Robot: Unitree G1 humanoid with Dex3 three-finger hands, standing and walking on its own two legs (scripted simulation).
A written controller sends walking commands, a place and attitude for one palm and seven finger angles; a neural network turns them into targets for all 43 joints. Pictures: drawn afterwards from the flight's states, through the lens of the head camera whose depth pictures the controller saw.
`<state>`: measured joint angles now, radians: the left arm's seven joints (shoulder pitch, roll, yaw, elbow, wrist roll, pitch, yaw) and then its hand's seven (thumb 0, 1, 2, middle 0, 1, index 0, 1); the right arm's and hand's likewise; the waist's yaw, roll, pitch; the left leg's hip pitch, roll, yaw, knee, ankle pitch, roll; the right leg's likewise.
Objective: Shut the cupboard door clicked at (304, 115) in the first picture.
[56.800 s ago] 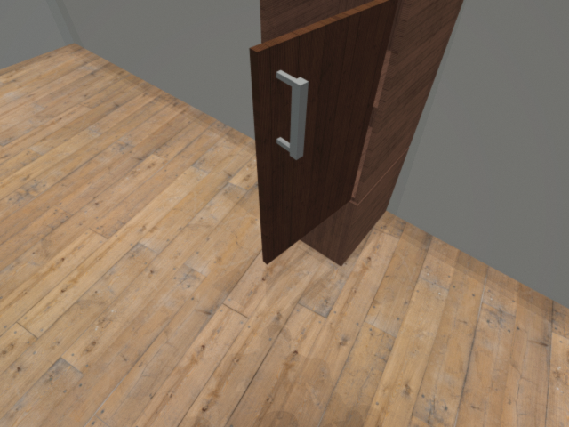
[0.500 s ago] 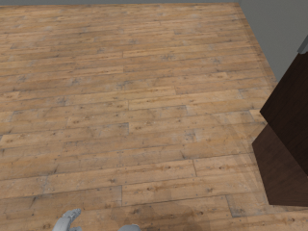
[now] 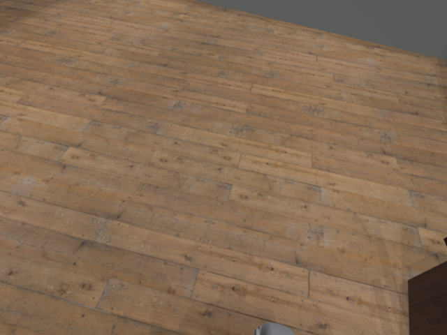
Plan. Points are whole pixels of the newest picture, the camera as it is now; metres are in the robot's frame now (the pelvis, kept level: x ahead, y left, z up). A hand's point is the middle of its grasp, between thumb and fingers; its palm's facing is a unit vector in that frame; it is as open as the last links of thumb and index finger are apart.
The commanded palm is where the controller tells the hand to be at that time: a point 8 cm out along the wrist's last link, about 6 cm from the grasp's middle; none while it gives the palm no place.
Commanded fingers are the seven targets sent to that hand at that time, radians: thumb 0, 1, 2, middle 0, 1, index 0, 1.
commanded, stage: walk to a spot facing it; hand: left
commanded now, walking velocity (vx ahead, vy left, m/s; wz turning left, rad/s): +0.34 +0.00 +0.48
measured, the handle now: out of the picture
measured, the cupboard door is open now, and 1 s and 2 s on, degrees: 17 17 17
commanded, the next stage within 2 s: turn to face it in 0.66 s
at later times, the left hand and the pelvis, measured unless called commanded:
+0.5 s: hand out of the picture +0.14 +0.14 -0.15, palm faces +0.31 -0.92 -0.22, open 7.3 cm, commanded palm none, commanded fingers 0.00 0.90 0.90 -0.20 -0.30 -0.20 -0.30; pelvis +0.16 -0.04 +0.01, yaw +17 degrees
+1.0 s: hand (102, 270) +0.26 +0.28 -0.16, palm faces +0.49 -0.85 -0.22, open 7.4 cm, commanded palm none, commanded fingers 0.00 0.90 0.90 -0.20 -0.30 -0.20 -0.30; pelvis +0.29 +0.07 +0.01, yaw +26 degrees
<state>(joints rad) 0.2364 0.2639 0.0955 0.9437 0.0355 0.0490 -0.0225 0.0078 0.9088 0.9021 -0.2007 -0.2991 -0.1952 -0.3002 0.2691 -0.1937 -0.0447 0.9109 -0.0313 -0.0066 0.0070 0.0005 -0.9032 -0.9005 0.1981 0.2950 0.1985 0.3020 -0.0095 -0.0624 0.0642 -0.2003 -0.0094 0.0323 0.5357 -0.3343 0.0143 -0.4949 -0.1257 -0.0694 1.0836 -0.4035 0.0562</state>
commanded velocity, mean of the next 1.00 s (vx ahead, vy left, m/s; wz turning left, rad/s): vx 0.20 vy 0.00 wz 0.25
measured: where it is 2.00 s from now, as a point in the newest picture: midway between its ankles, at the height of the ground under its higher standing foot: (191, 292)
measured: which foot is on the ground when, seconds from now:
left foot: down 0.00-0.22, up 0.24-0.72, down 0.74-1.00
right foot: up 0.00-0.20, down 0.22-0.74, up 0.76-1.00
